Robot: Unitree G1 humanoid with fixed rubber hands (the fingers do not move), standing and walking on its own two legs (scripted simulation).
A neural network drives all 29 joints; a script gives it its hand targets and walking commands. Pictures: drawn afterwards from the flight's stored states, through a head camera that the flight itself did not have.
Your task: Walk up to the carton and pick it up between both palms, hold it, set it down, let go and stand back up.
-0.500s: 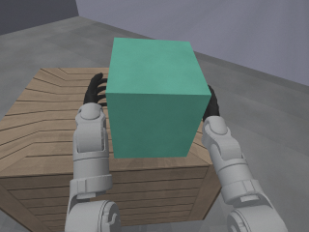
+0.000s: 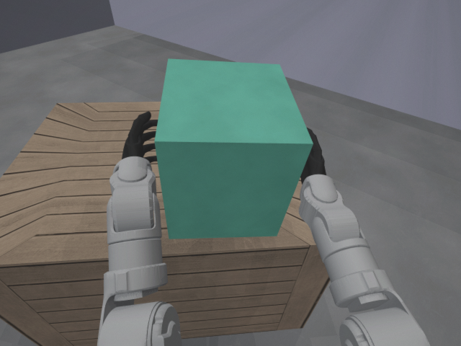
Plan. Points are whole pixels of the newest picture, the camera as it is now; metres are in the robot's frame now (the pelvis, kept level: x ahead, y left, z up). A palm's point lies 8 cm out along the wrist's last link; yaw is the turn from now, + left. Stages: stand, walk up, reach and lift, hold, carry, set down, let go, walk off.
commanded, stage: hold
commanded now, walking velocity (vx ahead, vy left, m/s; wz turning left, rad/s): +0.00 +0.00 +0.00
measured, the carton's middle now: (224, 151) +0.41 +0.01 +0.16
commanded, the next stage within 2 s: none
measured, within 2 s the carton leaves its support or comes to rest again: neither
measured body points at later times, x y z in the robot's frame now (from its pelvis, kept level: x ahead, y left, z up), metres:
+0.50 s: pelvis +0.00 +0.00 +0.00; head -0.03 +0.03 +0.45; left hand +0.38 +0.16 +0.18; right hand +0.36 -0.13 +0.15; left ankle +0.05 +0.12 -0.75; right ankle +0.01 -0.10 -0.75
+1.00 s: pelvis +0.00 +0.01 +0.00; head -0.03 +0.05 +0.45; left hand +0.38 +0.17 +0.18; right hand +0.37 -0.13 +0.16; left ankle +0.05 +0.12 -0.75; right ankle +0.01 -0.10 -0.75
